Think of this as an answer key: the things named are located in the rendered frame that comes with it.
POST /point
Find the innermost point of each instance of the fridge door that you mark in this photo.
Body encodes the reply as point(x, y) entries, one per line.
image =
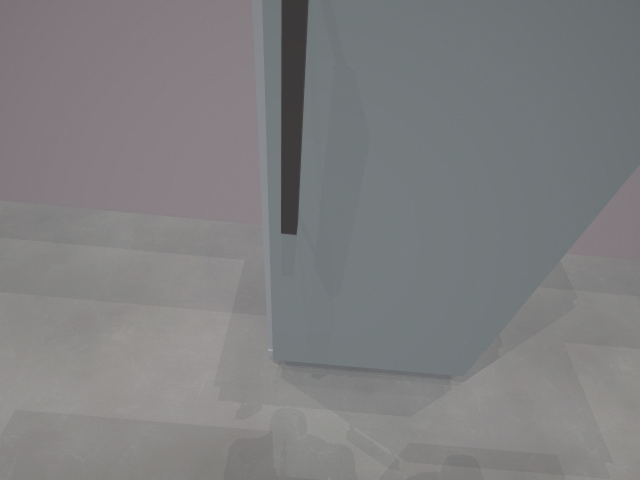
point(453, 151)

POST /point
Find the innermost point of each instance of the handle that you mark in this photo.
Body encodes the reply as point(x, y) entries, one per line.
point(294, 20)

